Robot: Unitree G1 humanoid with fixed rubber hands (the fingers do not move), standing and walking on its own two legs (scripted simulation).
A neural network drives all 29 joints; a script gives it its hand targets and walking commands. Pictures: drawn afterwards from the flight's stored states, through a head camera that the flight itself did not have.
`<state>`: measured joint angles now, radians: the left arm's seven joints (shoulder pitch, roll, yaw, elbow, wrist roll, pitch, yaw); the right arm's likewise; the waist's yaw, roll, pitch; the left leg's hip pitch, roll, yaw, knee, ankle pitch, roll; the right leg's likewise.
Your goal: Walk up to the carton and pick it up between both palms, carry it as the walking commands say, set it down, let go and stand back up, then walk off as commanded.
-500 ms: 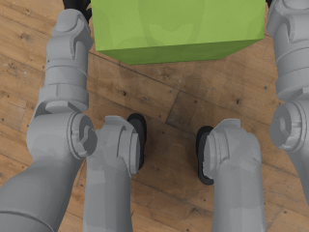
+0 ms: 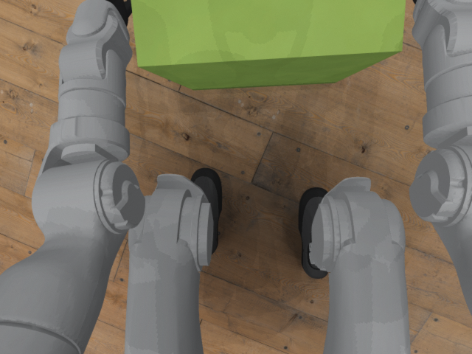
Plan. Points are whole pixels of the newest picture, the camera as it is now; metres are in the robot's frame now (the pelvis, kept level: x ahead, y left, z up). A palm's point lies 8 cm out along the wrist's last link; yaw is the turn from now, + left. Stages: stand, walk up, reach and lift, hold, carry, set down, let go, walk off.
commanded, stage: set down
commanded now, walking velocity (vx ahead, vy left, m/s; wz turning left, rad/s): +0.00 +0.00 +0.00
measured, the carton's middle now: out of the picture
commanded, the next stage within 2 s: none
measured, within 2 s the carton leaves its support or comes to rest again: neither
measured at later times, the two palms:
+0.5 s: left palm (109, 3) +0.54 +0.21 -0.13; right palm out of the picture +0.56 -0.18 -0.13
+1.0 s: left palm (114, 21) +0.53 +0.22 -0.17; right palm out of the picture +0.56 -0.19 -0.17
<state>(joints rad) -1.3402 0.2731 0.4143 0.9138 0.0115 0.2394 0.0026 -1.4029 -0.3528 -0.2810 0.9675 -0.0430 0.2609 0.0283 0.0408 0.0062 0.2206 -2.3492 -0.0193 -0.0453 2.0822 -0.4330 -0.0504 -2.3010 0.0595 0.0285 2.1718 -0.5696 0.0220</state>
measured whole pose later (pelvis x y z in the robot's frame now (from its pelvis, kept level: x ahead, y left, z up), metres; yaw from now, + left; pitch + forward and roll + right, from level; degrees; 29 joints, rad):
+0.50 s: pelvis +0.00 +0.00 +0.00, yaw +0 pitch +38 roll +1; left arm -1.34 0.27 0.43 0.93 0.03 0.22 -0.02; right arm -1.39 -0.34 -0.31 0.96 -0.06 0.25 0.05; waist 0.04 0.00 0.25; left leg -2.33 -0.02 -0.05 2.11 -0.45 -0.06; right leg -2.27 0.06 0.02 2.19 -0.59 0.02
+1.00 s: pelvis +0.01 +0.01 +0.00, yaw +0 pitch +39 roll +1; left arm -1.34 0.35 0.21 1.07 -0.19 0.04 0.11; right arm -1.40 -0.43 -0.09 1.08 0.19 0.06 -0.07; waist 0.04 0.00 0.32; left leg -2.30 -0.02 -0.04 2.12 -0.49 -0.05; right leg -2.24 0.06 0.04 2.20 -0.63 0.04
